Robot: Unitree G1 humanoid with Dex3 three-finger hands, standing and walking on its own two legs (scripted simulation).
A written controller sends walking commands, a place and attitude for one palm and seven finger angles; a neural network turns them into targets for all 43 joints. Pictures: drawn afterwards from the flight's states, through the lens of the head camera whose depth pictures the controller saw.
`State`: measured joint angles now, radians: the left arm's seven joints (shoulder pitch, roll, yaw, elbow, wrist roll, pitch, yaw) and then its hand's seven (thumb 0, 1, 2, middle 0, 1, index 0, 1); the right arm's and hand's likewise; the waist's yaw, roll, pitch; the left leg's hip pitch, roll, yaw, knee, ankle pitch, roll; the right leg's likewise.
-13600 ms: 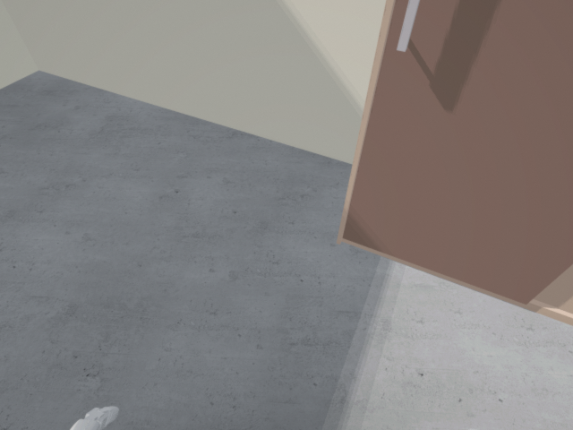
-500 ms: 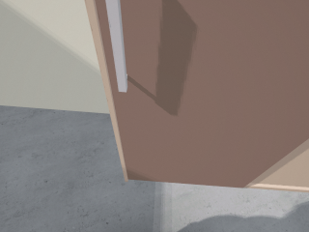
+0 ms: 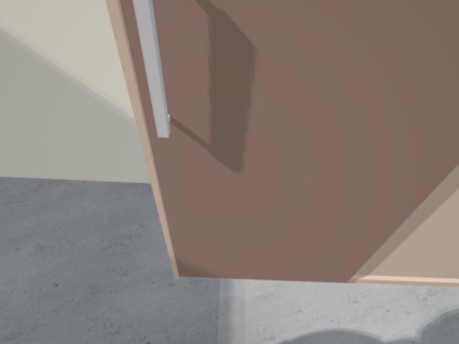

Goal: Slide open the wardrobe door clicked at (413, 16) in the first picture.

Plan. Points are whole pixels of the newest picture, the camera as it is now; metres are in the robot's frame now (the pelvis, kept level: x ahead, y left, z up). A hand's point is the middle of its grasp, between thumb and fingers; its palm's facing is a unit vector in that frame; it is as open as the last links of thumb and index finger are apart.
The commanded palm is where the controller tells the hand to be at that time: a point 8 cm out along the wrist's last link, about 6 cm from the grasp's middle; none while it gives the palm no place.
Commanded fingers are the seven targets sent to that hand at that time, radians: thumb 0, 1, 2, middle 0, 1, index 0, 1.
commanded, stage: come to a stop and stand still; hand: left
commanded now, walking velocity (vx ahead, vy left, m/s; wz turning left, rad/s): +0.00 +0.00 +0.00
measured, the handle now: (154, 52) +0.49 +0.16 +0.27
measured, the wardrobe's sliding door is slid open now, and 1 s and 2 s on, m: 0.00 0.00 0.00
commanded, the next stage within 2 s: look again from close up in 0.72 s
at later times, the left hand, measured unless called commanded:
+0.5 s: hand out of the picture +0.05 +0.21 -0.18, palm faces -0.01 -0.98 -0.22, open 7.4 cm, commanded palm none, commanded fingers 0.00 0.90 0.90 -0.20 -0.30 -0.20 -0.30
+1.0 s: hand out of the picture +0.02 +0.22 -0.18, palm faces -0.04 -0.98 -0.20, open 7.4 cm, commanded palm none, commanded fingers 0.00 0.90 0.90 -0.20 -0.30 -0.20 -0.30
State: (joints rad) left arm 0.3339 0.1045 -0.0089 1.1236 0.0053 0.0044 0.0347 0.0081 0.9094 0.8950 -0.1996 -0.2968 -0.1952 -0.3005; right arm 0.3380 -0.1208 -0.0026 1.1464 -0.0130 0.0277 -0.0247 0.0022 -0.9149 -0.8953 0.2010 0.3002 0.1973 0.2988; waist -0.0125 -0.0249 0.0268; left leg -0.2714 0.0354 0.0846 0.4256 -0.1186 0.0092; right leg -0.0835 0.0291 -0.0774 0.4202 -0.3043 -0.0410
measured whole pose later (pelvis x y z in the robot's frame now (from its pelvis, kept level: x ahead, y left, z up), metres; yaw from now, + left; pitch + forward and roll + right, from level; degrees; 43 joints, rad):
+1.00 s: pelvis +0.03 +0.04 +0.00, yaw -3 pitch +0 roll +0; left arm 0.32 0.19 -0.02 1.08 0.02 0.00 0.04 0.01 0.91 0.90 -0.20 -0.30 -0.20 -0.30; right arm 0.21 -0.18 0.01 1.07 -0.01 -0.02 -0.01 0.00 -0.91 -0.89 0.20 0.30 0.20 0.30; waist 0.01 -0.02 0.03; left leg -0.28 -0.02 0.13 0.46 -0.19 0.07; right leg -0.10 -0.03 -0.01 0.45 -0.34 0.02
